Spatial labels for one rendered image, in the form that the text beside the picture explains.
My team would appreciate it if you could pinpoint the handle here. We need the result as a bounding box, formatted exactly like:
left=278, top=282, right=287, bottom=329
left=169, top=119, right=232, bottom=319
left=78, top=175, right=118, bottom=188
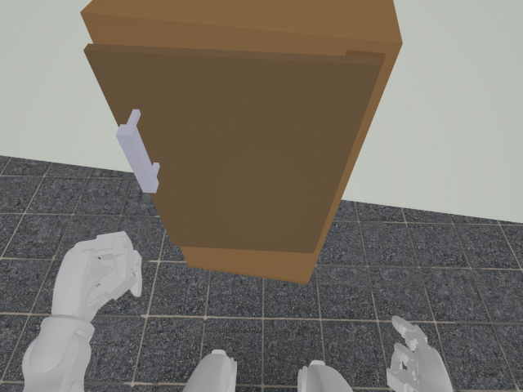
left=116, top=109, right=160, bottom=193

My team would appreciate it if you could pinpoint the robot thigh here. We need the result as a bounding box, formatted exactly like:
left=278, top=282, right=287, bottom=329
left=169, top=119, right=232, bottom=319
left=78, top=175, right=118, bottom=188
left=297, top=364, right=353, bottom=392
left=182, top=354, right=237, bottom=392

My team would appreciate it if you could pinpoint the right robot thigh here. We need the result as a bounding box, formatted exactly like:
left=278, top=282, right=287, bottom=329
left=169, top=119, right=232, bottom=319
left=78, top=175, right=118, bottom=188
left=297, top=364, right=353, bottom=392

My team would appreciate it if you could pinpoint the left robot thigh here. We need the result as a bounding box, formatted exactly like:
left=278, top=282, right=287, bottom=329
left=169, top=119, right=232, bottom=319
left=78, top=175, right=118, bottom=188
left=182, top=354, right=237, bottom=392

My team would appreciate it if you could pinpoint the cupboard door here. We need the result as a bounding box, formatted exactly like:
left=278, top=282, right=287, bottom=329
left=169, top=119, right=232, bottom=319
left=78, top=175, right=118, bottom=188
left=83, top=43, right=382, bottom=253

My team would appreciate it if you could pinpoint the robot left hand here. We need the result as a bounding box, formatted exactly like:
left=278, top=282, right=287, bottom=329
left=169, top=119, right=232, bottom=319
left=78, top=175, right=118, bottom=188
left=51, top=231, right=142, bottom=322

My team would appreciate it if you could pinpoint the robot right hand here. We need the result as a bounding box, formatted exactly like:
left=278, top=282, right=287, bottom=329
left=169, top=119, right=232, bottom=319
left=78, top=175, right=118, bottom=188
left=387, top=315, right=453, bottom=392

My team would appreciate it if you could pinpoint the robot left forearm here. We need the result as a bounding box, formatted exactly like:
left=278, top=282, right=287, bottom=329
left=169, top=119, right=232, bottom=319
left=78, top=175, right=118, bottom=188
left=22, top=314, right=95, bottom=392

